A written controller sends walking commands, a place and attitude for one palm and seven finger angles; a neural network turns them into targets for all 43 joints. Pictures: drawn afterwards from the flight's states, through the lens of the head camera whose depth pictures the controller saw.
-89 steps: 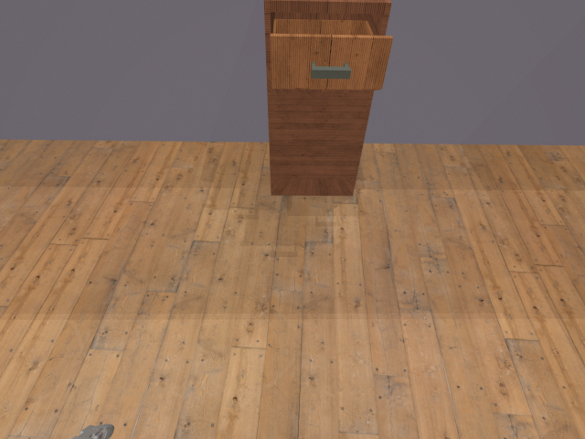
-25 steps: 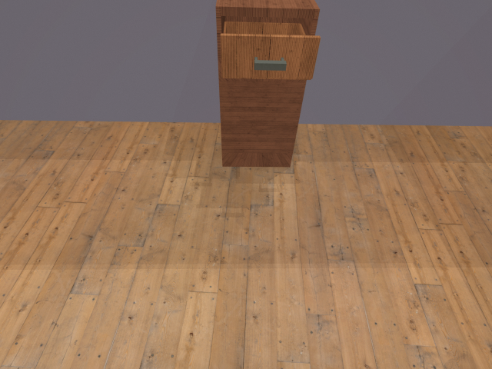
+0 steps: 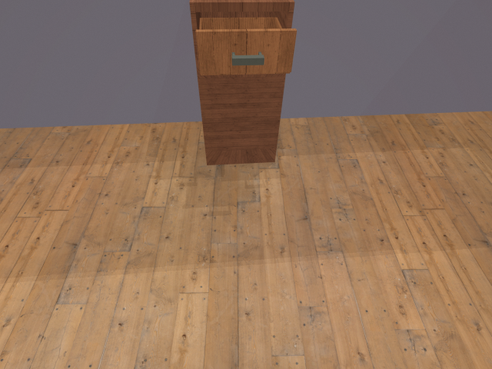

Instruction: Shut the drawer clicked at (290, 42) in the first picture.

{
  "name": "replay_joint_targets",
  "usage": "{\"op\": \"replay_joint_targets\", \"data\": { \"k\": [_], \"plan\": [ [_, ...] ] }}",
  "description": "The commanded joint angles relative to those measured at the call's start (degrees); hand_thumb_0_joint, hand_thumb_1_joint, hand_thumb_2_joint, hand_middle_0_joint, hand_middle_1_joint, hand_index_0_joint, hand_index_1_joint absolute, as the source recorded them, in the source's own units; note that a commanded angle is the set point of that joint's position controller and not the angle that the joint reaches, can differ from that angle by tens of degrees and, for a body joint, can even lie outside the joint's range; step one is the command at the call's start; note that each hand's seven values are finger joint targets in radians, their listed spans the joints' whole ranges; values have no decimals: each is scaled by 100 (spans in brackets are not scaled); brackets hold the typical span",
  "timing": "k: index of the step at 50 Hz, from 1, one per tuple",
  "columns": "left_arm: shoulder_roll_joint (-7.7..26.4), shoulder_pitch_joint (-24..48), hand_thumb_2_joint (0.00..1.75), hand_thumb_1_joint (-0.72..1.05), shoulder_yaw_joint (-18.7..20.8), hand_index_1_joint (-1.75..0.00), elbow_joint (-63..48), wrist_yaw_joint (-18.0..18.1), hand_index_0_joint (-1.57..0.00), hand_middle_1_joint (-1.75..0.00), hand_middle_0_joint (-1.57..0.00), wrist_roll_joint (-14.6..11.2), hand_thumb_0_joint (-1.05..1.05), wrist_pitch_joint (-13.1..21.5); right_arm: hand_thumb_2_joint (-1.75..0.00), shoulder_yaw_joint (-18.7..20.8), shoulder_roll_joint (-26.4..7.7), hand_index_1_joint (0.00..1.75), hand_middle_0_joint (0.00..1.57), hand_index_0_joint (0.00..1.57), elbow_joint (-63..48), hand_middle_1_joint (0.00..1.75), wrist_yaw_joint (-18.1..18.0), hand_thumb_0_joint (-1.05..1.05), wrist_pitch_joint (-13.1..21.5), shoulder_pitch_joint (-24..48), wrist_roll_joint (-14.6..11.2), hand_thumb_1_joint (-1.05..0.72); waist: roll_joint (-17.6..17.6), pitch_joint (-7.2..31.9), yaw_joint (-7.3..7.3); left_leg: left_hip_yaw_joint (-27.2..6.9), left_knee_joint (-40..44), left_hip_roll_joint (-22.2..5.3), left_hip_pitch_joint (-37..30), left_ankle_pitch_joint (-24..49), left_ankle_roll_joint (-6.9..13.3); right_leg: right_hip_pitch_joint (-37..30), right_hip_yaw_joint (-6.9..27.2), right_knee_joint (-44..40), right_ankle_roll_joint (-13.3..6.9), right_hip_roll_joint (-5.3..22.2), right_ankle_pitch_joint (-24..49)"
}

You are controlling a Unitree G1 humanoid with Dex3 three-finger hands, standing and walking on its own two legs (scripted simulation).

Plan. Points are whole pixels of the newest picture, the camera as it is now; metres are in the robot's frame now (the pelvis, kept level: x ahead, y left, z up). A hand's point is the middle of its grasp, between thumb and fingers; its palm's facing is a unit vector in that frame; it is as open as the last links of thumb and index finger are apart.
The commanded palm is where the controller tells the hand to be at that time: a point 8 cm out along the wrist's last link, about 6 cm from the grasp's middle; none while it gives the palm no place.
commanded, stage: walk to a spot facing it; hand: left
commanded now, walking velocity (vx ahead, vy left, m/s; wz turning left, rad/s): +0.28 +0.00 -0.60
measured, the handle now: (247, 57) +1.14 +0.09 -0.01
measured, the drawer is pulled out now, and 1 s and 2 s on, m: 0.19 0.19 0.19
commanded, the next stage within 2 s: turn to face it in 1.46 s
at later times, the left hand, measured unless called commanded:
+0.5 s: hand out of the picture +0.08 +0.17 -0.16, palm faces -0.11 -0.98 -0.18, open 7.4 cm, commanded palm none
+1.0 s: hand (235, 210) +0.53 +0.07 -0.15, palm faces -0.58 -0.79 -0.19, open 7.4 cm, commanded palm none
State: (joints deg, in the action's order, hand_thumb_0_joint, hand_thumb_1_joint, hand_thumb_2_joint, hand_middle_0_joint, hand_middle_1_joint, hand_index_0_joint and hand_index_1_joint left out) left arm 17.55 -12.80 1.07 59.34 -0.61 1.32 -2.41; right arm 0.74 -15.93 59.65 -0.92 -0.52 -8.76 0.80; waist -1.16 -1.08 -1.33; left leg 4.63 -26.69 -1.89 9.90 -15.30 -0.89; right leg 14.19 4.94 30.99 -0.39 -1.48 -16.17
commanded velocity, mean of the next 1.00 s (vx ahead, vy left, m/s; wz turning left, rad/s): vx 0.32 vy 0.00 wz -0.58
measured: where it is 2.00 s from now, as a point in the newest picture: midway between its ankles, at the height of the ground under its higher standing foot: (305, 307)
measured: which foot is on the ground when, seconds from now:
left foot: down 0.00-0.12, up 0.14-0.56, down 0.58-1.00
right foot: down 0.00-0.58, up 0.60-1.00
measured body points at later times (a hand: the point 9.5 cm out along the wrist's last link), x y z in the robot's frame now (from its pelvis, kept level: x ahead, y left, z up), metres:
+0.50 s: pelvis +0.12 -0.01 +0.00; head +0.15 -0.01 +0.45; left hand +0.08 +0.22 -0.14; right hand +0.19 -0.26 -0.13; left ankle +0.24 +0.11 -0.69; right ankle +0.01 -0.10 -0.74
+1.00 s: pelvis +0.30 -0.01 +0.00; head +0.33 -0.02 +0.45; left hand +0.56 +0.11 -0.13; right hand +0.09 -0.18 -0.13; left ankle +0.27 +0.10 -0.74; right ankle +0.32 -0.20 -0.67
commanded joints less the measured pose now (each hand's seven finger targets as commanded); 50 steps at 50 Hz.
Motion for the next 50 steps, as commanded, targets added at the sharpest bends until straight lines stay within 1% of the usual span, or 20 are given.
{"op": "replay_joint_targets", "data": {
  "k": [1, 4, 5, 6, 7, 8, 10, 13, 20, 24, 25, 27, 28, 29, 30, 31, 32, 35, 43, 50],
  "plan": [
    [403, -137, 90, 90, 233, -30, -660, -97, -20, -30, -20, 21, 0, 72, -90, 393, -1297, 30, 20, 20, -542, 30, 3, 0, 123, -103, 21, -90, 1105, -372, 50, -1497, 1450, -1883, 357, -2137, 916, 889, -535, 1387, 10, 104, -968],
    [127, -946, 90, 90, 287, -30, -540, -153, -20, -30, -20, 43, 0, 173, -90, 403, -1065, 30, 20, 20, -644, 30, 23, 0, 145, 115, 55, -90, 647, -324, -341, -544, 185, -1489, 1022, -1676, 607, -265, -842, 455, -26, 139, -635],
    [322, -1457, 90, 90, 347, -30, -404, -112, -20, -30, -20, 59, 0, 258, -90, 363, -811, 30, 20, 20, -701, 30, 44, 0, 129, 112, 39, -90, -200, -359, -525, 2, -1264, -923, 1706, -1809, 263, -873, -81, -548, -215, 388, -951],
    [1053, -1911, 90, 90, 490, -30, -343, 3, -20, -30, -20, 83, 0, 372, -90, 235, -275, 30, 20, 20, -989, 30, 96, 0, 137, 244, -22, -90, -2290, -403, -650, 604, -3406, -11, 3412, -2358, -150, -1435, 2858, -1932, -892, 1979, -1463],
    [989, -2182, 90, 90, 471, -30, -378, 110, -20, -30, -20, -41, 0, 413, -90, 252, -537, 30, 20, 20, -1229, 30, 92, 0, 211, 763, 29, -90, -1398, -463, -770, -345, -3858, -197, 3528, -1877, -54, -1067, 3681, -2337, -1278, 2251, -1298],
    [875, -1847, 90, 90, 444, -30, -406, 124, -20, -30, -20, -27, 0, 444, -90, 288, -456, 30, 20, 20, -1219, 30, 108, 0, 262, 885, 12, -90, -807, -649, -543, -531, -4119, -324, 3566, -1264, -41, -882, 3526, -2269, -1400, 2083, -1216],
    [474, -1318, 90, 90, 352, -30, -543, 103, -20, -30, -20, -19, 0, 513, -90, 330, -384, 30, 20, 20, -1033, 30, 139, 0, 275, 472, 55, -90, -184, -503, -138, -546, -3886, -504, 3137, -432, -125, -605, 2409, -2018, -1231, 1691, -603],
    [314, -1330, 90, 90, 356, -30, -515, 96, -20, -30, -20, -13, 0, 600, -90, 345, -161, 30, 20, 20, -943, 30, 159, 0, 234, 216, 42, -90, -333, -321, 4, -373, -3533, -477, 2792, 84, -233, -472, 1650, -1974, -1115, 1389, 331],
    [226, -1767, 90, 90, 396, -30, -272, 129, -20, -30, -20, 22, 0, 627, -90, 343, 81, 30, 20, 20, -1285, 30, 195, 0, 311, 782, 16, -90, -505, -149, -239, -256, -2485, -321, 2986, 267, -285, -1209, 1569, -1744, -1082, 1214, 1107],
    [248, -1684, 90, 90, 436, -30, -264, 166, -20, -30, -20, 51, 0, 580, -90, 311, 144, 30, 20, 20, -1414, 30, 184, 0, 401, 997, -20, -90, -748, -217, -304, -171, -1463, -129, 2155, -29, -173, -1022, 1622, -1363, -982, 1207, 1860],
    [282, -1598, 90, 90, 448, -30, -283, 166, -20, -30, -20, 50, 0, 565, -90, 317, 121, 30, 20, 20, -1391, 30, 170, 0, 423, 878, -31, -90, -722, -194, -229, -119, -1159, -41, 1721, -74, -135, -868, 1599, -1216, -940, 1165, 2024],
    [302, -1228, 90, 90, 495, -30, -374, 152, -20, -30, -20, 13, 0, 556, -90, 363, -61, 30, 20, 20, -1084, 30, 71, 0, 480, -129, -19, -90, -566, 98, 276, -61, -144, 85, -18, 309, -52, -110, 1287, -305, -697, 760, 2222],
    [109, -1192, 90, 90, 497, -30, -440, 112, -20, -30, -20, -32, 0, 556, -90, 450, -468, 30, 20, 20, -803, 30, -36, 0, 513, -1073, 2, -90, 3, 608, 632, -591, 66, -496, -1672, 228, 96, 788, 977, 826, -517, 400, 1800],
    [-249, -1361, 90, 90, 484, -30, -541, 28, -20, -30, -20, -101, 0, 547, -90, 613, -1191, 30, 20, 20, -618, 30, -65, 0, 537, -1874, 104, -90, 1780, 1235, 784, -2928, 576, -2460, -2638, -23, 716, 1999, -10, 2871, -164, -348, -1196],
    [-163, -1109, 90, 90, 474, -30, -699, 0, -20, -30, -20, -59, 0, 587, -90, 545, -1151, 30, 20, 20, -639, 30, -53, 0, 472, -1954, 57, -90, 1366, 902, 748, -3561, 1118, -2926, -2047, -438, 1109, 2372, -89, 3884, -151, -146, -1648],
    [-154, -859, 90, 90, 442, -30, -720, 13, -20, -30, -20, -22, 0, 541, -90, 484, -883, 30, 20, 20, -732, 30, -43, 0, 463, -1536, 46, -90, 1136, 550, 597, -3381, 1400, -2884, -1168, -1340, 1126, 2498, -92, 4533, -152, 166, -1391],
    [-173, -592, 90, 90, 483, -30, -704, -47, -20, -30, -20, 36, 0, 491, -90, 413, -485, 30, 20, 20, -788, 30, -37, 0, 484, -1084, 48, -90, 1105, -154, 422, -2720, 1586, -2507, -426, -1636, 922, 2628, -160, 4664, -109, 437, -827],
    [-359, -745, 90, 90, 475, -30, -624, -197, -20, -30, -20, 86, 0, 262, -90, 272, 18, 30, 20, 20, -758, 30, -56, 0, 585, -711, 40, -90, 1076, -411, -2, -905, 1612, -1800, 373, -280, 535, 2208, -340, 4262, 18, 704, 114],
    [-465, 329, 90, 90, 389, -30, -1015, -281, -20, -30, -20, 115, 0, 111, -90, 283, -41, 30, 20, 20, -399, 30, -69, 0, 676, -1539, 11, -90, 610, -425, 160, 257, 1546, -1744, -692, 1583, 677, 3075, -658, 3226, 221, 857, 1044],
    [-503, 1573, 90, 90, 265, -30, -1304, -313, -20, -30, -20, 49, 0, 167, -90, 275, -240, 30, 20, 20, -153, 30, -58, 0, 560, -2042, 92, -90, 807, -646, 503, 985, 1217, -1861, -1244, 2626, 665, 2504, -1152, 1300, -24, 611, 796]
  ]
}}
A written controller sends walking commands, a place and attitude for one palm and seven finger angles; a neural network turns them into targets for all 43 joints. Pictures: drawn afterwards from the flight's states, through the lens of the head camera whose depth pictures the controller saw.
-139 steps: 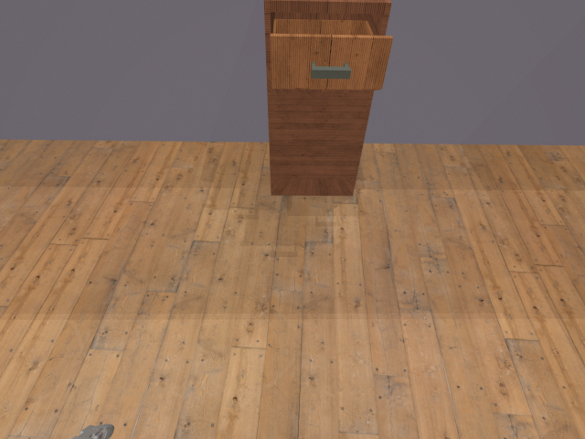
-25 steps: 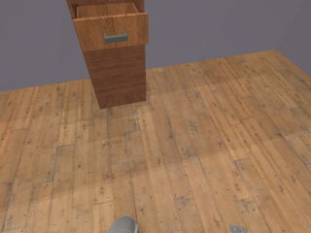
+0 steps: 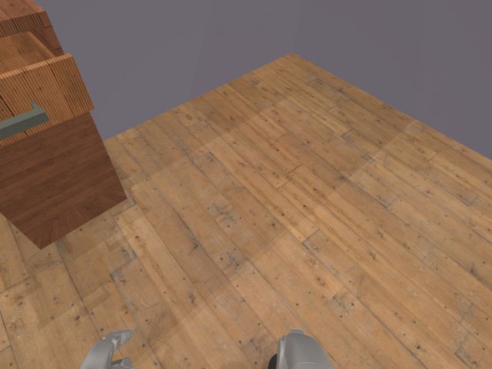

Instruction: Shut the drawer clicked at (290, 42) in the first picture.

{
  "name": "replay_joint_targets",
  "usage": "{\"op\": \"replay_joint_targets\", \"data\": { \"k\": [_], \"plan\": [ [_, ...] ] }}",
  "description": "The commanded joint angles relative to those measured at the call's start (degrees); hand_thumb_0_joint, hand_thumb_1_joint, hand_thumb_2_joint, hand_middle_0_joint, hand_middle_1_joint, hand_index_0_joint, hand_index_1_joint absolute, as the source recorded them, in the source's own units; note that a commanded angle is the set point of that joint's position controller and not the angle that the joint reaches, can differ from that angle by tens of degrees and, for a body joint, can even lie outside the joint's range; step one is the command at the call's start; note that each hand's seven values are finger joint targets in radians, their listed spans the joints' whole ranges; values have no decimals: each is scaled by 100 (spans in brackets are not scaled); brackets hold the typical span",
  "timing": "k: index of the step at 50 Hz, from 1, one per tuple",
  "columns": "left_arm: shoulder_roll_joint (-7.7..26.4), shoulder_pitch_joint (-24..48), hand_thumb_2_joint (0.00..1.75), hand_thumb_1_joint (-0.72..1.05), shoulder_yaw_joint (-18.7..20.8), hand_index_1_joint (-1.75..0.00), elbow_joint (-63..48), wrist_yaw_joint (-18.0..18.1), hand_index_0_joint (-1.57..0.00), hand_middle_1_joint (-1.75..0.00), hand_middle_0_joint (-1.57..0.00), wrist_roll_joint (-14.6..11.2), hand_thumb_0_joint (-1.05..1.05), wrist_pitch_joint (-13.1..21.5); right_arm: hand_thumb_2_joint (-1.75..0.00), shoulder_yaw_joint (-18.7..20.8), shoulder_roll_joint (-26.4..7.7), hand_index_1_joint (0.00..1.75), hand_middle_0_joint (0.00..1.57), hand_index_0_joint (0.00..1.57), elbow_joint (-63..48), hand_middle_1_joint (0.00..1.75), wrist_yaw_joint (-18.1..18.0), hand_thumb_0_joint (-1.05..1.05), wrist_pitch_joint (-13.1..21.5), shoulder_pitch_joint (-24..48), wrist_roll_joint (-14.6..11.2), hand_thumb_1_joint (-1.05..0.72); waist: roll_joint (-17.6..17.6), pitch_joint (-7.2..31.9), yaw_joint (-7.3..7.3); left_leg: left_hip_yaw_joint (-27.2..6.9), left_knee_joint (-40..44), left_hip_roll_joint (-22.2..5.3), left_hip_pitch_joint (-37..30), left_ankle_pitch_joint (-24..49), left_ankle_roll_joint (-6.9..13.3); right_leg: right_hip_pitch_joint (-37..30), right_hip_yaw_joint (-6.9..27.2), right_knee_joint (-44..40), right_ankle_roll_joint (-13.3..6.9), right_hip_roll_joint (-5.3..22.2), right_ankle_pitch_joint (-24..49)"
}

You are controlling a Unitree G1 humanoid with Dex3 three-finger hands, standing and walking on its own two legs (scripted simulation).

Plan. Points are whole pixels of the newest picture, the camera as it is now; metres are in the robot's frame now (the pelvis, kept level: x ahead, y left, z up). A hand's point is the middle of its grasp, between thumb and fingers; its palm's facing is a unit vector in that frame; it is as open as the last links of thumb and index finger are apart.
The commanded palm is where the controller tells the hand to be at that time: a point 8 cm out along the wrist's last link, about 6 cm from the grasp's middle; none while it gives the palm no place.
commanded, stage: walk to a spot facing it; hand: left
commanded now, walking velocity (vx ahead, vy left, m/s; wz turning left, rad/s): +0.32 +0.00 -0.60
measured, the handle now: (15, 118) +0.64 +0.56 -0.02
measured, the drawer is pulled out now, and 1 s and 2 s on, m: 0.19 0.19 0.19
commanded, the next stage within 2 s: turn to face it in 0.46 s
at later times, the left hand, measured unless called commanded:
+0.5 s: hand (167, 294) +0.28 +0.16 -0.16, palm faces -0.17 -0.95 -0.25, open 7.3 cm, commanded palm none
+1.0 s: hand (184, 236) +0.42 +0.15 -0.17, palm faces -0.17 -0.97 -0.16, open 7.4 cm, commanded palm none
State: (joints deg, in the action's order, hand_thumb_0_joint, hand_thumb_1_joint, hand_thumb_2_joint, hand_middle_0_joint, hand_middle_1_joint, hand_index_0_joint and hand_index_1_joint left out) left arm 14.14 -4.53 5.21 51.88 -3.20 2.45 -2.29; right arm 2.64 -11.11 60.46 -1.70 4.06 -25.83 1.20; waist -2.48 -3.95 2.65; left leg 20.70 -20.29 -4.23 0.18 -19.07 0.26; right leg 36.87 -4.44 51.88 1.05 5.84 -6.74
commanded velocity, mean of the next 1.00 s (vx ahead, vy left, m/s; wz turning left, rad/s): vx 0.14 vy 0.00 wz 0.01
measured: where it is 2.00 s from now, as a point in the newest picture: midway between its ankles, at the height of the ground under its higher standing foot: (243, 349)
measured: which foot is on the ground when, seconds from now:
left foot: down 0.00-0.16, up 0.18-0.60, down 0.62-1.00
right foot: up 0.00-0.14, down 0.16-0.64, up 0.66-1.00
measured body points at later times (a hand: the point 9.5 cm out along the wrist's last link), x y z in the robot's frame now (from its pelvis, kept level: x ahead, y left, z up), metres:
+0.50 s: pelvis +0.19 -0.03 +0.00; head +0.21 -0.04 +0.45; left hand +0.29 +0.21 -0.14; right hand +0.26 -0.29 -0.14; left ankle +0.31 +0.10 -0.69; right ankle +0.16 -0.11 -0.74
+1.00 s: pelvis +0.30 -0.01 +0.00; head +0.33 +0.01 +0.45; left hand +0.43 +0.20 -0.16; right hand +0.24 -0.24 -0.14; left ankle +0.34 +0.07 -0.74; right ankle +0.26 -0.16 -0.69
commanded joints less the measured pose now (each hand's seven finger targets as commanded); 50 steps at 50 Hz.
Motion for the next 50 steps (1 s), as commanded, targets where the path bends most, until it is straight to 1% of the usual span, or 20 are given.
{"op": "replay_joint_targets", "data": {
  "k": [1, 4, 6, 7, 8, 9, 11, 12, 15, 25, 27, 29, 30, 31, 32, 33, 35, 38, 43, 50],
  "plan": [
    [-135, 856, 90, 90, -151, -30, -590, -38, -20, -30, -20, -62, 0, 177, -90, 94, -721, 30, 20, 20, -184, 30, 29, 0, 78, -451, 63, -90, 905, -346, 159, -612, 471, -1653, -331, 3337, 531, 80, -303, -915, -244, -214, -332],
    [11, 332, 90, 90, -119, -30, -470, -9, -20, -30, -20, -66, 0, 258, -90, 142, -928, 30, 20, 20, -231, 30, 25, 0, 47, -341, 50, -90, 1136, 102, -146, -228, -675, -1685, -580, 5460, 422, -913, -587, -1418, -543, -634, -887],
    [488, -1118, 90, 90, 17, -30, -51, 60, -20, -30, -20, -50, 0, 391, -90, 145, -1061, 30, 20, 20, -397, 30, 89, 0, 8, -152, -21, -90, 731, 1071, -855, -50, -2895, -1519, 534, 5188, 59, -3530, -641, -2144, -769, -807, -317],
    [1138, -1814, 90, 90, 172, -30, 98, 140, -20, -30, -20, -60, 0, 443, -90, 81, -718, 30, 20, 20, -596, 30, 155, 0, -3, -185, -125, -90, -195, 1757, -1103, -121, -4675, -898, 2551, 1199, -243, -5410, 1443, -2255, -1332, 722, 104],
    [1623, -2164, 90, 90, 256, -30, 194, 196, -20, -30, -20, -220, 0, 429, -90, 58, -496, 30, 20, 20, -840, 30, 90, 0, 5, 160, -140, -90, -608, 2080, -1067, -850, -6404, -222, 3933, -1710, -433, -5872, 3669, -2775, -1961, 1985, 1655],
    [1556, -1972, 90, 90, 262, -30, 77, 255, -20, -30, -20, -256, 0, 404, -90, 107, -675, 30, 20, 20, -917, 30, 65, 0, 30, 485, -100, -90, -250, 1849, -1061, -1721, -6416, -449, 3986, -1111, -316, -5143, 3231, -3022, -1844, 1797, 1472],
    [988, -1064, 90, 90, 123, -30, -135, 319, -20, -30, -20, -242, 0, 413, -90, 143, -663, 30, 20, 20, -841, 30, 78, 0, -73, 720, -24, -90, 355, 831, -541, -1944, -5909, -814, 3726, -235, -335, -3473, 2399, -3387, -1542, 1314, 453],
    [818, -787, 90, 90, 69, -30, -182, 336, -20, -30, -20, -198, 0, 462, -90, 124, -496, 30, 20, 20, -751, 30, 83, 0, -158, 589, 13, -90, 281, 505, -282, -1888, -5573, -833, 3415, -71, -366, -2668, 1953, -3571, -1363, 1083, 445],
    [637, -644, 90, 90, 31, -30, -123, 332, -20, -30, -20, -124, 0, 548, -90, 108, -341, 30, 20, 20, -612, 30, 102, 0, -291, 225, 49, -90, -117, 451, 28, -1784, -4777, -701, 2989, 205, -455, -1902, 1359, -3701, -1219, 610, 472],
    [697, -1442, 90, 90, 84, -30, 10, 316, -20, -30, -20, -124, 0, 554, -90, 92, -352, 30, 20, 20, -1340, 30, 203, 0, -143, 2031, -5, -90, -515, 400, -508, -1758, -2340, -87, 2916, 276, -403, -2694, 2061, -3331, -1250, 516, 1039],
    [791, -1417, 90, 90, 126, -30, -20, 322, -20, -30, -20, -126, 0, 504, -90, 97, -380, 30, 20, 20, -1377, 30, 180, 0, -110, 2057, -37, -90, -529, 441, -484, -1696, -1775, 76, 2398, 166, -367, -2698, 2162, -3110, -1185, 518, 1164],
    [697, -1267, 90, 90, 96, -30, -17, 344, -20, -30, -20, -164, 0, 467, -90, 82, -498, 30, 20, 20, -1168, 30, 107, 0, -73, 1523, -27, -90, -404, 612, -167, -1610, -749, 189, 1216, 834, -290, -2417, 1823, -2551, -880, 212, 1312],
    [492, -1311, 90, 90, 39, -30, -10, 348, -20, -30, -20, -188, 0, 476, -90, 105, -754, 30, 20, 20, -947, 30, 61, 0, -25, 902, 13, -90, 131, 968, 60, -1980, -335, -212, 12, 1437, -100, -1927, 1490, -1655, -627, -141, 1020],
    [132, -1685, 90, 90, -50, -30, 43, 322, -20, -30, -20, -225, 0, 475, -90, 212, -1338, 30, 20, 20, -819, 30, 61, 0, -16, 366, 73, -90, 1638, 1438, 130, -3642, -338, -1718, -1068, 2832, 502, -796, 711, -155, -280, -852, -1255],
    [172, -1929, 90, 90, -105, -30, 140, 379, -20, -30, -20, -180, 0, 504, -90, 155, -1376, 30, 20, 20, -847, 30, 85, 0, -143, 386, 31, -90, 1784, 1311, 33, -4080, 45, -2314, -635, 2968, 1003, -611, 479, 797, -185, -784, -2985],
    [255, -1750, 90, 90, -112, -30, 305, 429, -20, -30, -20, -143, 0, 448, -90, 74, -1088, 30, 20, 20, -832, 30, 50, 0, -137, 645, 13, -90, 1469, 1004, 39, -4022, 288, -2096, 67, 2691, 1035, -678, 680, 1106, -120, -580, -2757],
    [134, -1572, 90, 90, -144, -30, 432, 381, -20, -30, -20, -116, 0, 393, -90, -64, -694, 30, 20, 20, -846, 30, 23, 0, -147, 1205, 7, -90, 1103, 218, -233, -3469, 506, -1538, 1013, 2495, 1026, -741, 584, 1078, -14, -253, -2197],
    [-53, -1726, 90, 90, -232, -30, 592, 375, -20, -30, -20, -133, 0, 286, -90, -93, -610, 30, 20, 20, -701, 30, 13, 0, -116, 1314, -44, -90, 1156, 514, -443, -2656, 404, -936, 1164, 3432, 807, -1384, 345, 366, 142, -207, -1590],
    [-4, -1138, 90, 90, -126, -30, 368, 451, -20, -30, -20, -138, 0, 159, -90, 106, -769, 30, 20, 20, -538, 30, 15, 0, -247, 871, -34, -90, 905, 634, -265, -3127, 286, -969, 815, 3464, 935, -1009, 328, 375, 302, -248, -1502],
    [-57, -430, 90, 90, -68, -30, -70, 480, -20, -30, -20, -201, 0, 131, -90, 277, -940, 30, 20, 20, -511, 30, 22, 0, -396, 632, 25, -90, 1163, 702, -88, -3808, 51, -884, 787, 3091, 1038, -1164, 397, -518, 282, -407, -1823]
  ]
}}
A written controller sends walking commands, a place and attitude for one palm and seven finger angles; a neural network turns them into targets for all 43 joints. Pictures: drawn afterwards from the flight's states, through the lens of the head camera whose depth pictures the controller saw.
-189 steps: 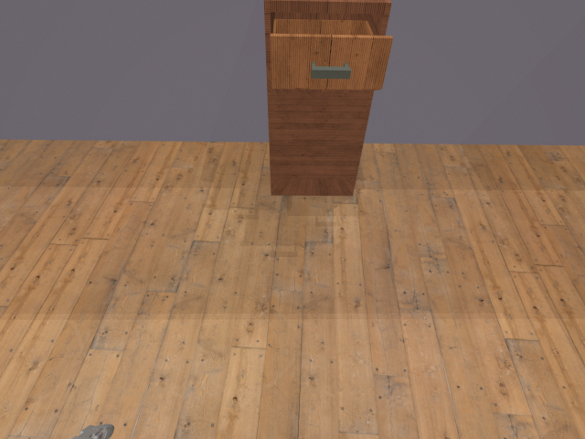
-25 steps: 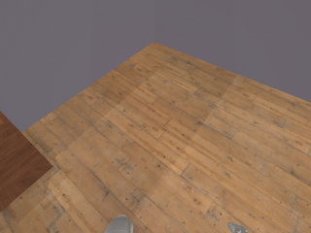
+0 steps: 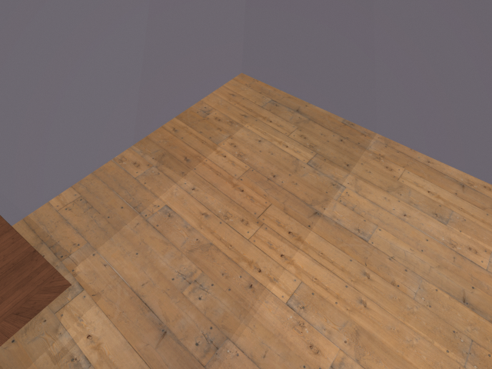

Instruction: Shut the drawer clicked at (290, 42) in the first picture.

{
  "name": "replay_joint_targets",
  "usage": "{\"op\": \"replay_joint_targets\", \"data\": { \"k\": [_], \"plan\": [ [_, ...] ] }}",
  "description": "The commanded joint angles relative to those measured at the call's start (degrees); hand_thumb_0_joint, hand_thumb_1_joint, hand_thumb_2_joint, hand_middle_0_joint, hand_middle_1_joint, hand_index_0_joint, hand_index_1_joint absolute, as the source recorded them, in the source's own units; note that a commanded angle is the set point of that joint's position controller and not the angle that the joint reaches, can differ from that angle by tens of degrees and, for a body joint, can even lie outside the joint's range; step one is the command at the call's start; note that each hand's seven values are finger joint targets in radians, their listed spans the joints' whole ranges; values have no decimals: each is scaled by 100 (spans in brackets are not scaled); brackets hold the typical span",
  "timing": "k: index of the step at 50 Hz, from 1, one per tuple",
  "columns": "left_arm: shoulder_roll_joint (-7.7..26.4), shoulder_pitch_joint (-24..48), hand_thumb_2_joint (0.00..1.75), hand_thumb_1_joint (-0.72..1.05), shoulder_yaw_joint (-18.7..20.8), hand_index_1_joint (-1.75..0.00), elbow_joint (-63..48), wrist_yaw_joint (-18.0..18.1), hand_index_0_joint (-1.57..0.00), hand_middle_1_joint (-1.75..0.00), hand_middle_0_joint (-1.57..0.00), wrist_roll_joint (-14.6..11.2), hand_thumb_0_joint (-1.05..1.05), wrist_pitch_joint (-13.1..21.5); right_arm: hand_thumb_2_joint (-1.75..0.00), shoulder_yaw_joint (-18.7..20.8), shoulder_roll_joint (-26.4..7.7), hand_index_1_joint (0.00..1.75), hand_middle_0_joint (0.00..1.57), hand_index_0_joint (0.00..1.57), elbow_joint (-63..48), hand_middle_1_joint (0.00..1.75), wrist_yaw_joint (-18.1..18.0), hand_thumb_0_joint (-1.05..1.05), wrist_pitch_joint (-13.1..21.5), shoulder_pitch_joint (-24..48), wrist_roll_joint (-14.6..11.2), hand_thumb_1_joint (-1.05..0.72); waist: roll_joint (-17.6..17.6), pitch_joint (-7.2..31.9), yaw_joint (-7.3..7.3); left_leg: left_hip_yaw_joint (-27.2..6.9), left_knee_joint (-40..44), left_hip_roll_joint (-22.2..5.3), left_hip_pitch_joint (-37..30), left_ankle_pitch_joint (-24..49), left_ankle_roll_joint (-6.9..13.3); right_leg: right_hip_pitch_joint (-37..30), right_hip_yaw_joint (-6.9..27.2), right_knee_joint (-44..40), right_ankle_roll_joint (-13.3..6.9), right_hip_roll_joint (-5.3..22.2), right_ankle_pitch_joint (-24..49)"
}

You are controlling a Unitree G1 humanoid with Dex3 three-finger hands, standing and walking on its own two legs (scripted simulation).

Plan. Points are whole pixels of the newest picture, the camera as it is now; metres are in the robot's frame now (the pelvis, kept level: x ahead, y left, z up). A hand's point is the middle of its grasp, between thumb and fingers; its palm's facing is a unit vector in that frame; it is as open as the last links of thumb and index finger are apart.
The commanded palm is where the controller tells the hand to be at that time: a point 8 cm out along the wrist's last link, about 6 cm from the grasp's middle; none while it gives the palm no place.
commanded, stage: turn to face it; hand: left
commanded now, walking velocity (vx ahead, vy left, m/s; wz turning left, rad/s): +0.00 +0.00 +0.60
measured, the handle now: out of the picture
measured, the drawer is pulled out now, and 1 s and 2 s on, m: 0.19 0.19 0.19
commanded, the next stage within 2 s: take the last steps up to it in 1.40 s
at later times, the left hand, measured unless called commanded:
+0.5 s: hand out of the picture -0.02 +0.18 -0.16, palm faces +0.35 -0.90 -0.26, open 7.4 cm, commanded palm none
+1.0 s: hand out of the picture -0.10 +0.24 -0.17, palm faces +0.60 -0.76 -0.25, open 7.4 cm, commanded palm none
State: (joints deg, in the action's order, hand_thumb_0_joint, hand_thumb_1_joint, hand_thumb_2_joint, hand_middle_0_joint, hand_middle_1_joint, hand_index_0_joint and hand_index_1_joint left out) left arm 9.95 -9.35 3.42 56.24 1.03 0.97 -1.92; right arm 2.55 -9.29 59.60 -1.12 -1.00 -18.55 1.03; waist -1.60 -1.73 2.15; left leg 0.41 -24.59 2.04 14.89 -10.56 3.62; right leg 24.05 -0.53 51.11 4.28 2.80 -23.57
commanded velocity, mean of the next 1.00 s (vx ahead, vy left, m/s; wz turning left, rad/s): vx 0.00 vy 0.00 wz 0.60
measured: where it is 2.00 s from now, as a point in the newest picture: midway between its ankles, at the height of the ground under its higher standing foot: outside the picture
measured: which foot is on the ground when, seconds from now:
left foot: down 0.00-0.14, up 0.16-0.58, down 0.60-1.00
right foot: up 0.00-0.12, down 0.14-0.60, up 0.62-1.00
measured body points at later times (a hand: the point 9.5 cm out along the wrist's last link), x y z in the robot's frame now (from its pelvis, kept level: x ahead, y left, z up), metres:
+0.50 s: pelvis -0.02 -0.03 -0.01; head +0.01 -0.03 +0.44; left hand -0.04 +0.23 -0.14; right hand +0.15 -0.26 -0.15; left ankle -0.06 +0.11 -0.69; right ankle +0.00 -0.14 -0.74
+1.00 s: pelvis -0.05 +0.01 +0.00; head -0.04 +0.04 +0.45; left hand -0.14 +0.28 -0.15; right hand +0.15 -0.15 -0.13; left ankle -0.06 +0.09 -0.74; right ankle +0.03 -0.14 -0.68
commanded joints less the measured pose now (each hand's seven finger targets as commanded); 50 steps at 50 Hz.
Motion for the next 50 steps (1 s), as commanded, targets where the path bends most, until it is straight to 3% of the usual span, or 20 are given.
{"op": "replay_joint_targets", "data": {
  "k": [1, 5, 6, 7, 8, 9, 11, 13, 19, 25, 28, 29, 30, 31, 32, 34, 35, 37, 42, 50],
  "plan": [
    [381, 123, 90, 90, 112, -30, -546, 60, -20, -30, -20, -56, 0, 108, -90, 307, -1132, 30, 20, 20, -437, 30, -34, 0, 94, -115, 46, -90, 1064, 453, -21, -1879, 411, -1495, -594, 2403, 698, -36, -7, -662, -63, -162, -167],
    [478, -354, 90, 90, 151, -30, -541, 109, -20, -30, -20, -113, 0, 168, -90, 392, -1175, 30, 20, 20, -596, 30, 2, 0, 42, 123, -9, -90, 933, 702, -308, -1996, -49, -1162, 120, 1861, 379, -1468, -43, -2537, -141, -221, 973],
    [731, -506, 90, 90, 188, -30, -535, 142, -20, -30, -20, -79, 0, 225, -90, 387, -1021, 30, 20, 20, -642, 30, 43, 0, 46, 126, -55, -90, 400, 735, -381, -1781, -430, -906, 833, 1090, 70, -2357, 339, -3230, -233, 232, 1446],
    [1227, -609, 90, 90, 286, -30, -543, 190, -20, -30, -20, 4, 0, 266, -90, 334, -632, 30, 20, 20, -776, 30, 80, 0, 55, 48, -98, -90, -1094, 737, -390, -655, -1502, -131, 1961, -917, -422, -3077, 1526, -3548, -689, 1748, 1925],
    [1447, -560, 90, 90, 255, -30, -673, 152, -20, -30, -20, 5, 0, 219, -90, 376, -712, 30, 20, 20, -885, 30, 65, 0, 29, 69, -14, -90, -1239, 624, -377, -184, -2747, 52, 2045, -2339, -575, -2334, 1818, -3503, -1255, 2619, 2386],
    [1238, -363, 90, 90, 256, -30, -752, 158, -20, -30, -20, -33, 0, 245, -90, 408, -812, 30, 20, 20, -771, 30, 80, 0, -97, 168, 43, -90, -1090, 454, -333, -397, -3605, -183, 1881, -2168, -599, -1672, 1606, -3596, -1259, 2359, 2245],
    [895, 188, 90, 90, 150, -30, -880, 155, -20, -30, -20, -29, 0, 227, -90, 408, -722, 30, 20, 20, -643, 30, 158, 0, -184, 102, 37, -90, -542, -90, -12, -236, -4388, -435, 1920, -1445, -677, -1135, 733, -3489, -1102, 1780, 2169],
    [803, 114, 90, 90, 109, -30, -885, 136, -20, -30, -20, -14, 0, 276, -90, 376, -671, 30, 20, 20, -649, 30, 200, 0, -208, 116, 36, -90, -719, -130, -10, -48, -4559, -478, 1961, -1110, -787, -1316, 109, -3291, -1038, 1542, 2855],
    [1135, -489, 90, 90, 162, -30, -774, 113, -20, -30, -20, 44, 0, 232, -90, 318, -737, 30, 20, 20, -950, 30, 249, 0, -252, 944, 20, -90, -894, -64, -329, 261, -3683, -519, 1749, -1320, -874, -1691, -195, -3152, -1138, 1709, 3071],
    [1489, -718, 90, 90, 257, -30, -705, 63, -20, -30, -20, 90, 0, 159, -90, 213, -796, 30, 20, 20, -1264, 30, 286, 0, -155, 1483, -38, -90, -1168, 215, -516, 646, -2069, -393, 924, -1499, -711, -1835, -457, -2724, -1100, 1897, 3468],
    [1531, -708, 90, 90, 294, -30, -675, 25, -20, -30, -20, 33, 0, 109, -90, 247, -1045, 30, 20, 20, -1238, 30, 267, 0, -72, 1062, -15, -90, -832, 569, -249, 772, -368, -332, -269, -419, -580, -1548, -921, -1770, -647, 1746, 3270],
    [1403, -726, 90, 90, 277, -30, -751, -6, -20, -30, -20, -7, 0, 92, -90, 368, -1487, 30, 20, 20, -1174, 30, 253, 0, -15, 661, 6, -90, 69, 908, 8, 71, 129, -906, -1468, 648, -315, -619, -1134, -717, -314, 1509, 2425],
    [999, -526, 90, 90, 179, -30, -1038, -65, -20, -30, -20, -34, 0, 92, -90, 547, -2246, 30, 20, 20, -1137, 30, 223, 0, 23, 263, 18, -90, 2008, 970, 275, -2078, 271, -2610, -2230, 3001, 532, 1126, -1166, 702, 167, 661, -1238],
    [1110, -134, 90, 90, 133, -30, -1143, 21, -20, -30, -20, 36, 0, -12, -90, 543, -2298, 30, 20, 20, -949, 30, 194, 0, -12, -144, -44, -90, 1601, 1048, 437, -1995, 270, -2790, -1799, 2886, 820, 1060, -394, 1312, 78, 607, -1555],
    [1021, 35, 90, 90, 167, -30, -1107, 46, -20, -30, -20, 12, 0, -17, -90, 526, -2196, 30, 20, 20, -984, 30, 121, 0, 7, 80, -28, -90, 1609, 859, 363, -2060, 301, -2583, -1502, 2475, 861, 1277, -152, 1627, 75, 563, -1264],
    [1111, -104, 90, 90, 218, -30, -898, -29, -20, -30, -20, 8, 0, -14, -90, 392, -1814, 30, 20, 20, -1201, 30, 80, 0, 11, 925, 1, -90, 1256, 251, 0, -1446, 522, -1913, -636, 1480, 581, 1090, 10, 1758, 89, 554, -293],
    [1113, -330, 90, 90, 236, -30, -782, -60, -20, -30, -20, 24, 0, -22, -90, 346, -1696, 30, 20, 20, -1276, 30, 87, 0, 31, 1180, -6, -90, 1161, 201, -163, -1176, 584, -1642, -500, 1331, 424, 934, -33, 1725, 109, 513, 67],
    [1130, -581, 90, 90, 238, -30, -687, -71, -20, -30, -20, 29, 0, -31, -90, 328, -1626, 30, 20, 20, -1325, 30, 95, 0, 58, 1246, -26, -90, 1077, 378, -239, -1036, 669, -1457, -481, 1123, 388, 719, -33, 1549, 145, 448, 327],
    [1121, -383, 90, 90, 250, -30, -765, -15, -20, -30, -20, 26, 0, -21, -90, 357, -1580, 30, 20, 20, -1228, 30, 92, 0, 47, 859, -31, -90, 820, 406, -125, -1572, 796, -1440, -725, 784, 497, 803, 105, 1160, 203, 331, 393],
    [915, 111, 90, 90, 195, -30, -1036, 46, -20, -30, -20, -36, 0, 14, -90, 438, -1526, 30, 20, 20, -1067, 30, 70, 0, -12, 483, 29, -90, 947, 509, 30, -2473, 578, -1366, -744, 921, 713, 393, 219, -36, 92, 18, -142]
  ]
}}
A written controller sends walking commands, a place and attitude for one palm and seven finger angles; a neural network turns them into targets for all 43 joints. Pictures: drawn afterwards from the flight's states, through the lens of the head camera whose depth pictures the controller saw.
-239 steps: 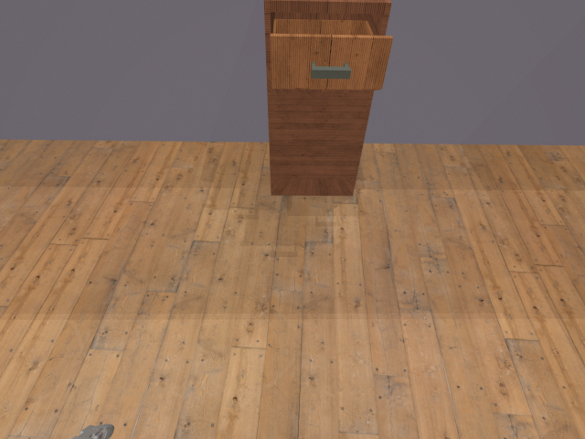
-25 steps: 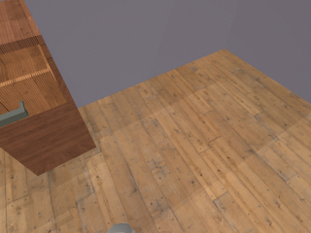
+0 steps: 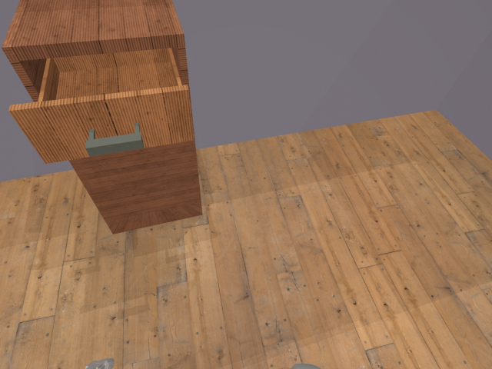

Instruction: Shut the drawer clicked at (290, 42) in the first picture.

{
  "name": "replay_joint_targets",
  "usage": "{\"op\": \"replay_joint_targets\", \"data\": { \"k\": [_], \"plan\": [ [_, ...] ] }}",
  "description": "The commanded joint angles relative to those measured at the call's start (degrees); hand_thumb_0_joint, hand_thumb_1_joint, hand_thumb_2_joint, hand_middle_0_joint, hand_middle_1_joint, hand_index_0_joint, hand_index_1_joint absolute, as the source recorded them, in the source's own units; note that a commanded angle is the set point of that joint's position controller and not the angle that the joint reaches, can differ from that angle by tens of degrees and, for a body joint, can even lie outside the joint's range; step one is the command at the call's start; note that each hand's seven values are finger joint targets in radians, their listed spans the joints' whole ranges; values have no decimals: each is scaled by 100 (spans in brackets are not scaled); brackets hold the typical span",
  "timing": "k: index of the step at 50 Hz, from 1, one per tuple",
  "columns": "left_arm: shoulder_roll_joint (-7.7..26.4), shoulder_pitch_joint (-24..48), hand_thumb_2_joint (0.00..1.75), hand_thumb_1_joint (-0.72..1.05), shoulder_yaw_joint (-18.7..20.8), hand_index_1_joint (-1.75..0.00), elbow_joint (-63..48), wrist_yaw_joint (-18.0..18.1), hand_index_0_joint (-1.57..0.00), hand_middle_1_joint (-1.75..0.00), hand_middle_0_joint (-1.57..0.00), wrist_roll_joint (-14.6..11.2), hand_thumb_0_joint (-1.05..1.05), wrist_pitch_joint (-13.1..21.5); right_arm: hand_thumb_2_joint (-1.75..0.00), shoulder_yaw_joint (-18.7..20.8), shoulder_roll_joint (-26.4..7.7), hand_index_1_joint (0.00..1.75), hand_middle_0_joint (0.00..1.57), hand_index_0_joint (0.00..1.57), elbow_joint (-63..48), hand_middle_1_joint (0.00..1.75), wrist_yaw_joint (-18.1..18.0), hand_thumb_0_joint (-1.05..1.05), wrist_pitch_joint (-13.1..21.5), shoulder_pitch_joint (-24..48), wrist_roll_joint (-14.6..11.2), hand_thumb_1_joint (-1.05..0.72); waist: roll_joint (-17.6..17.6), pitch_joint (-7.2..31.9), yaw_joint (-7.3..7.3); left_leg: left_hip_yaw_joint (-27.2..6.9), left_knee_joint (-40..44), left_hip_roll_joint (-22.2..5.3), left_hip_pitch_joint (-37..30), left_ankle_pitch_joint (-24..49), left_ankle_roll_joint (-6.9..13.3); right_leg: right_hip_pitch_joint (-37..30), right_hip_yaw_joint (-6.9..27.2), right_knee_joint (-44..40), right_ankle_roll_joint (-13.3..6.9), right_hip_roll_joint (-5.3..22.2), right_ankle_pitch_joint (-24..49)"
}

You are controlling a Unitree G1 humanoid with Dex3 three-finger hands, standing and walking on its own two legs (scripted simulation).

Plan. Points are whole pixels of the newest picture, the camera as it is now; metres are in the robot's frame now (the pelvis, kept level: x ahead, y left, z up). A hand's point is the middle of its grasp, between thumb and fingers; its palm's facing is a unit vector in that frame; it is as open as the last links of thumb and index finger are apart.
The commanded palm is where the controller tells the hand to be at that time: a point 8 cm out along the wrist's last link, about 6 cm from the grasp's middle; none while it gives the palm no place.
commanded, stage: turn to face it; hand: left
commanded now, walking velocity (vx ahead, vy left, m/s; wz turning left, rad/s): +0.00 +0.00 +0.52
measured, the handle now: (115, 137) +0.58 +0.33 -0.02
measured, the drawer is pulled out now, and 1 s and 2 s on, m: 0.19 0.19 0.19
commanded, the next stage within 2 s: take the last steps up to it in 0.40 s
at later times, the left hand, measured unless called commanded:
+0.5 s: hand out of the picture -0.01 +0.17 -0.16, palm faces +0.28 -0.93 -0.25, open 7.4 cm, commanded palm none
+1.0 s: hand out of the picture +0.03 +0.20 -0.17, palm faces +0.29 -0.94 -0.18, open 7.4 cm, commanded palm none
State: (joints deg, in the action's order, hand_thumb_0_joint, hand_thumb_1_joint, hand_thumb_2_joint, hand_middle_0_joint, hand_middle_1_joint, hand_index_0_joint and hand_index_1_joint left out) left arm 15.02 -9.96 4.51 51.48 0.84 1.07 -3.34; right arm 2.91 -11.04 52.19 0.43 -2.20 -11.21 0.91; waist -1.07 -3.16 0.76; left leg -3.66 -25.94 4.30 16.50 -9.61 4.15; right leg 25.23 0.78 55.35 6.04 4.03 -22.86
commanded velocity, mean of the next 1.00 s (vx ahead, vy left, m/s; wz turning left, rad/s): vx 0.16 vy -0.04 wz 0.17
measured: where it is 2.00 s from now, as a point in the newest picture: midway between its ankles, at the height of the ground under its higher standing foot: (230, 360)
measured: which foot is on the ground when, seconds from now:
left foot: down 0.00-0.18, up 0.20-0.56, down 0.58-1.00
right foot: up 0.00-0.16, down 0.18-0.58, up 0.60-1.00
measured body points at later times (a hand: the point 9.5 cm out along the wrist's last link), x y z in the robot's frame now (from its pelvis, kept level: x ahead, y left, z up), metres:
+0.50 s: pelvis -0.02 -0.03 +0.00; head +0.01 -0.03 +0.45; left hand -0.03 +0.22 -0.14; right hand +0.10 -0.28 -0.15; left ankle -0.07 +0.11 -0.70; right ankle -0.01 -0.15 -0.74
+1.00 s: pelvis +0.04 +0.01 +0.00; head +0.05 +0.01 +0.45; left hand +0.01 +0.25 -0.15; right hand +0.07 -0.23 -0.16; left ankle -0.07 +0.10 -0.74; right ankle +0.14 -0.09 -0.72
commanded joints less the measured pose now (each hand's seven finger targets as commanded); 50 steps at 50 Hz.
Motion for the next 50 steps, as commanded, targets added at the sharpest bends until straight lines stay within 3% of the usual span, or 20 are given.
{"op": "replay_joint_targets", "data": {
  "k": [1, 5, 7, 8, 9, 10, 11, 13, 14, 21, 25, 27, 28, 29, 30, 31, 33, 36, 46, 50],
  "plan": [
    [411, 213, 90, 90, 77, -30, -587, 70, -20, -30, -20, -51, 0, 166, -90, 401, -1334, 30, 20, 20, -324, 30, -87, 0, 98, -257, 42, -90, 927, 628, 164, -2192, 695, -1575, -811, 952, 675, 150, 99, -623, -114, -166, -278],
    [323, -227, 90, 90, 52, -30, -535, 118, -20, -30, -20, -98, 0, 198, -90, 413, -1273, 30, 20, 20, -339, 30, -72, 0, 47, -109, 52, -90, 1000, 784, -32, -2311, 501, -1335, -321, 1002, 527, -901, 53, -1830, -267, -411, 41],
    [455, -587, 90, 90, 86, -30, -465, 147, -20, -30, -20, -92, 0, 256, -90, 384, -1119, 30, 20, 20, -367, 30, -39, 0, 36, -16, -8, -90, 718, 795, -246, -2074, 169, -1014, 514, 312, 188, -2072, 91, -3218, -355, -261, 825],
    [824, -692, 90, 90, 158, -30, -478, 179, -20, -30, -20, -24, 0, 306, -90, 359, -782, 30, 20, 20, -401, 30, -3, 0, 25, -138, -59, -90, -423, 809, -269, -1374, -809, -464, 1444, -865, -218, -2788, 1093, -4026, -698, 776, 295],
    [1192, -491, 90, 90, 194, -30, -592, 175, -20, -30, -20, 48, 0, 303, -90, 326, -591, 30, 20, 20, -543, 30, -9, 0, 42, -205, -36, -90, -1588, 572, -246, -144, -2227, 226, 2114, -2097, -621, -2490, 2380, -4372, -1350, 2207, 219],
    [1077, -230, 90, 90, 167, -30, -713, 185, -20, -30, -20, -13, 0, 290, -90, 399, -935, 30, 20, 20, -489, 30, -2, 0, -13, -139, 61, -90, -1134, 425, -185, -319, -3198, -113, 1740, -2064, -544, -1499, 2079, -4413, -1512, 2238, 116],
    [923, 99, 90, 90, 150, -30, -757, 195, -20, -30, -20, -25, 0, 271, -90, 420, -858, 30, 20, 20, -411, 30, 17, 0, -93, -154, 52, -90, -1078, 202, -4, -267, -3742, -183, 1597, -1860, -539, -1022, 1839, -4416, -1432, 1921, 86],
    [566, 409, 90, 90, 23, -30, -739, 144, -20, -30, -20, -26, 0, 330, -90, 369, -764, 30, 20, 20, -173, 30, 82, 0, -129, -346, 64, -90, -727, -220, 209, -27, -4327, -379, 1595, -1145, -638, -850, 695, -4117, -1225, 1276, 986],
    [494, 300, 90, 90, 8, -30, -698, 138, -20, -30, -20, -21, 0, 367, -90, 342, -723, 30, 20, 20, -145, 30, 85, 0, -114, -410, 53, -90, -777, -114, 176, 67, -4364, -410, 1613, -1023, -690, -1083, 455, -3975, -1220, 1191, 1506],
    [796, -746, 90, 90, 83, -30, -188, 123, -20, -30, -20, 64, 0, 382, -90, 172, -527, 30, 20, 20, -197, 30, 42, 0, -57, 362, -22, -90, -975, 151, -320, 544, -2606, -492, 1137, -1723, -798, -2012, 144, -3411, -1420, 1413, 3670],
    [921, -847, 90, 90, 112, -30, 12, 124, -20, -30, -20, 72, 0, 341, -90, 85, -490, 30, 20, 20, -110, 30, -5, 0, 30, 253, -57, -90, -1199, 478, -278, 794, -1175, -313, 294, -1448, -679, -2166, 24, -2939, -1290, 1308, 4400],
    [784, -738, 90, 90, 67, -30, 116, 108, -20, -30, -20, -6, 0, 327, -90, 63, -572, 30, 20, 20, 99, 30, -22, 0, 136, -243, -24, -90, -1000, 679, -13, 806, 276, -358, -872, -314, -558, -1743, -231, -2554, -875, 1059, 3188],
    [511, -825, 90, 90, 10, -30, 70, 69, -20, -30, -20, -50, 0, 307, -90, 129, -1007, 30, 20, 20, 161, 30, -39, 0, 233, -519, 27, -90, 93, 937, 100, 7, 637, -1146, -1867, 195, -298, -876, -561, -1742, -609, 677, 1667],
    [113, -868, 90, 90, -107, -30, -61, 10, -20, -30, -20, -30, 0, 309, -90, 244, -1543, 30, 20, 20, 214, 30, -51, 0, 242, -793, 73, -90, 1688, 889, 196, -1624, 766, -2484, -2417, 858, 368, 545, -934, -734, -327, 69, -1006],
    [198, -459, 90, 90, -138, -30, -131, 19, -20, -30, -20, 48, 0, 295, -90, 255, -1599, 30, 20, 20, 291, 30, -75, 0, 218, -1005, 81, -90, 1569, 632, 417, -1876, 1052, -2738, -1966, 75, 745, 786, -589, 35, -411, 26, -1471],
    [219, -226, 90, 90, -125, -30, -110, 19, -20, -30, -20, 57, 0, 278, -90, 238, -1535, 30, 20, 20, 351, 30, -138, 0, 245, -1059, 88, -90, 1731, 454, 447, -2007, 1175, -2661, -1769, -428, 824, 1079, -324, 494, -467, 38, -1343],
    [234, -201, 90, 90, -118, -30, 137, -112, -20, -30, -20, 44, 0, 342, -90, 101, -1034, 30, 20, 20, 307, 30, -183, 0, 315, -630, 69, -90, 1129, -207, 232, -1407, 1385, -2214, -1207, -684, 699, 1092, -165, 716, -507, 212, -363],
    [132, -675, 90, 90, -170, -30, 462, -190, -20, -30, -20, 40, 0, 357, -90, 39, -848, 30, 20, 20, 321, 30, -189, 0, 444, -482, 21, -90, 929, -124, 10, -595, 1451, -1847, -1131, 98, 525, 671, -324, 359, -430, 190, 250],
    [-58, 31, 90, 90, -147, -30, 347, -234, -20, -30, -20, 16, 0, 388, -90, 154, -865, 30, 20, 20, 706, 30, -191, 0, 492, -1014, 72, -90, 786, -483, 178, -539, 1501, -2054, -981, -109, 611, 272, -499, -1359, -420, 166, 546],
    [-82, -528, 90, 90, -76, -30, 545, -239, -20, -30, -20, 21, 0, 488, -90, 140, -812, 30, 20, 20, 818, 30, -209, 0, 473, -923, 84, -90, 706, -278, -144, -254, 704, -1809, -610, -6, 346, -1063, -784, -2480, -549, -138, 950]
  ]
}}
